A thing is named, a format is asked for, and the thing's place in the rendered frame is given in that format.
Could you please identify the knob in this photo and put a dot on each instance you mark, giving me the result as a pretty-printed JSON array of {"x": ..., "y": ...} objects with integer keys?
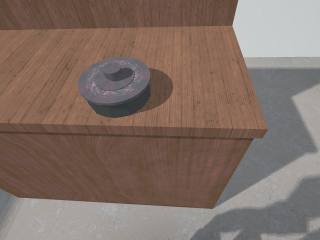
[{"x": 112, "y": 71}]

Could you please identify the table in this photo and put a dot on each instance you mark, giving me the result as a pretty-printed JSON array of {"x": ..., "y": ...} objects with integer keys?
[{"x": 179, "y": 150}]

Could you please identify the lid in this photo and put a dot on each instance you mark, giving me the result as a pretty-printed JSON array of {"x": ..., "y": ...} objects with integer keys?
[{"x": 95, "y": 88}]

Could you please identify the pot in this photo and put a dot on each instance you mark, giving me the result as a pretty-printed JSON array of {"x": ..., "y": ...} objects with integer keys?
[{"x": 124, "y": 109}]

